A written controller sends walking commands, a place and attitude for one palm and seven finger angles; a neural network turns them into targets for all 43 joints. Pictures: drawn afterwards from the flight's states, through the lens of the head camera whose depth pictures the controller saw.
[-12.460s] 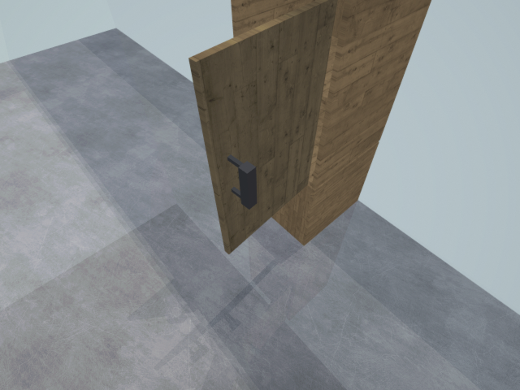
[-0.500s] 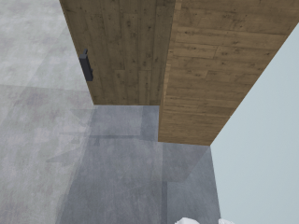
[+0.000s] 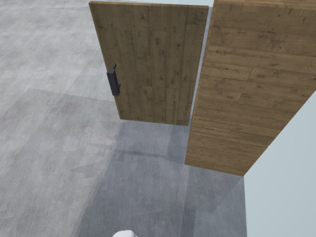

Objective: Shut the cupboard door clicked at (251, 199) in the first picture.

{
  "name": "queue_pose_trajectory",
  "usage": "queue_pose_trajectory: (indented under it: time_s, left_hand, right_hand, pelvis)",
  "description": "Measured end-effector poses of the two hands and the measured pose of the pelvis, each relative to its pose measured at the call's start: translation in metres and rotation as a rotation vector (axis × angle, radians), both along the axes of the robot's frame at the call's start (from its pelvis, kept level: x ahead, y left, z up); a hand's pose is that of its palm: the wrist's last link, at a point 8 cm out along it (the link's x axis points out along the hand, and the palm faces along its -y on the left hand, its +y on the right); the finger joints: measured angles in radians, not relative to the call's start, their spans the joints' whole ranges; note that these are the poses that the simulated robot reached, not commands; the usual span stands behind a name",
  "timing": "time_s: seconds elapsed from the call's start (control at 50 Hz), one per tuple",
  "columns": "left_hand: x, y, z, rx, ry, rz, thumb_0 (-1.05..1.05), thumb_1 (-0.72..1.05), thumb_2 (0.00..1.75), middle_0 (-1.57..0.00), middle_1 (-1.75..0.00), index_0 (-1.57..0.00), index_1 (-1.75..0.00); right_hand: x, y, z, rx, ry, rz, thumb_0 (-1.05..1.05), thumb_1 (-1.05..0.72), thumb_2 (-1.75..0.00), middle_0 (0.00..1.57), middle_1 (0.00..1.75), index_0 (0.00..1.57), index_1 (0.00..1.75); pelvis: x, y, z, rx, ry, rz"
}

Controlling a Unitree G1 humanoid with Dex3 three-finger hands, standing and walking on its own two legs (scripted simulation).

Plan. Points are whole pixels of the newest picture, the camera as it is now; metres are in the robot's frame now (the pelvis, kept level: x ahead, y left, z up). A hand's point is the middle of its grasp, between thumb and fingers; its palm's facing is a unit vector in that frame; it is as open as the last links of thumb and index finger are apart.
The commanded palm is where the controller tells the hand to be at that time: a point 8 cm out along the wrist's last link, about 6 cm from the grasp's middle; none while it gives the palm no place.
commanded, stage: take the last steps up to it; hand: left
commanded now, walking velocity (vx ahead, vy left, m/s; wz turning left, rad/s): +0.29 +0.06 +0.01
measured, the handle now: (115, 79) +0.69 +0.24 -0.05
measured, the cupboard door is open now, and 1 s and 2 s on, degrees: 95 95 95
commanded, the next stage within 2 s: come to a stop and stand still in 0.40 s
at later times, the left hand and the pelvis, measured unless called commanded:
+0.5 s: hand (99, 203) +0.23 +0.22 -0.18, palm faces +0.01 -0.97 -0.25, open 7.3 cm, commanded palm none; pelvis +0.15 +0.02 -0.02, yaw -1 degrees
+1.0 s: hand (91, 191) +0.27 +0.26 -0.20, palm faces +0.02 -0.97 -0.23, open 7.4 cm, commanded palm none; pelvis +0.21 +0.06 -0.01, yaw -3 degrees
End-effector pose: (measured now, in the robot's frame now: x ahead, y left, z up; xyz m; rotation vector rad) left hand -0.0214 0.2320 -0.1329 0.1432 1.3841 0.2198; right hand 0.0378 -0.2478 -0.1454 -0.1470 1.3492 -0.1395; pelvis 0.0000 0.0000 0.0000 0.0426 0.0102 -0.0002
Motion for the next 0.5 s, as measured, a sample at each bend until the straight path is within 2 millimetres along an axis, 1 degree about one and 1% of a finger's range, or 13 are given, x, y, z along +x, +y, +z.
queue_pose_trajectory:
  time_s: [0.08,0.12,0.16,0.18,0.22,0.26,0.34,0.42,0.46,0.5]
  left_hand:
    - [-0.029,0.012,-0.008,-0.028,0.123,0.064,0.00,0.91,0.90,-0.20,-0.30,-0.20,-0.30]
    - [-0.037,0.020,-0.017,-0.046,0.182,0.083,0.00,0.91,0.90,-0.20,-0.30,-0.20,-0.30]
    - [-0.034,0.029,-0.024,-0.054,0.231,0.077,0.00,0.91,0.90,-0.20,-0.30,-0.20,-0.30]
    - [-0.027,0.032,-0.025,-0.053,0.239,0.069,0.01,0.91,0.90,-0.20,-0.30,-0.20,-0.30]
    - [-0.002,0.038,-0.025,-0.049,0.218,0.052,0.01,0.91,0.90,-0.20,-0.30,-0.20,-0.29]
    - [0.033,0.042,-0.022,-0.044,0.162,0.031,0.01,0.91,0.90,-0.20,-0.30,-0.20,-0.29]
    - [0.114,0.041,-0.016,-0.034,0.017,-0.022,0.01,0.91,0.90,-0.19,-0.30,-0.20,-0.29]
    - [0.192,0.038,-0.012,0.003,-0.105,-0.081,0.01,0.93,0.90,-0.20,-0.30,-0.20,-0.29]
    - [0.224,0.035,-0.014,0.021,-0.157,-0.103,0.01,0.93,0.90,-0.20,-0.30,-0.20,-0.29]
    - [0.246,0.031,-0.011,0.027,-0.193,-0.111,0.01,0.93,0.90,-0.20,-0.30,-0.20,-0.29]
  right_hand:
    - [0.059,0.024,0.002,-0.001,-0.089,0.065,0.01,-0.91,-0.90,0.20,0.30,0.20,0.30]
    - [0.087,0.037,-0.002,-0.011,-0.152,0.085,0.01,-0.91,-0.90,0.20,0.30,0.20,0.30]
    - [0.105,0.049,-0.005,-0.022,-0.198,0.084,0.01,-0.91,-0.90,0.20,0.30,0.20,0.30]
    - [0.108,0.054,-0.004,-0.021,-0.206,0.080,0.01,-0.91,-0.90,0.20,0.30,0.20,0.30]
    - [0.109,0.063,-0.004,-0.014,-0.195,0.065,0.01,-0.91,-0.90,0.20,0.30,0.20,0.30]
    - [0.105,0.067,-0.004,-0.009,-0.166,0.038,0.00,-0.92,-0.90,0.20,0.30,0.20,0.30]
    - [0.094,0.058,-0.006,-0.018,-0.079,0.005,-0.01,-0.95,-0.90,0.21,0.30,0.21,0.30]
    - [0.080,0.049,-0.018,0.002,0.029,-0.037,0.00,-0.94,-0.90,0.20,0.30,0.21,0.30]
    - [0.076,0.043,-0.029,0.014,0.080,-0.058,0.00,-0.93,-0.90,0.20,0.30,0.21,0.30]
    - [0.079,0.040,-0.031,0.021,0.126,-0.066,0.00,-0.92,-0.90,0.20,0.30,0.20,0.30]
  pelvis:
    - [0.022,0.017,-0.005,-0.004,0.002,0.008]
    - [0.036,0.029,-0.015,-0.021,0.004,0.003]
    - [0.045,0.037,-0.022,-0.017,0.000,-0.002]
    - [0.050,0.038,-0.022,-0.011,-0.002,-0.009]
    - [0.060,0.041,-0.019,-0.005,-0.001,-0.019]
    - [0.071,0.043,-0.014,-0.003,0.001,-0.022]
    - [0.095,0.043,-0.009,-0.002,0.004,-0.027]
    - [0.123,0.033,-0.014,0.007,-0.008,-0.034]
    - [0.139,0.027,-0.022,0.006,-0.015,-0.034]
    - [0.151,0.024,-0.023,-0.011,-0.022,-0.023]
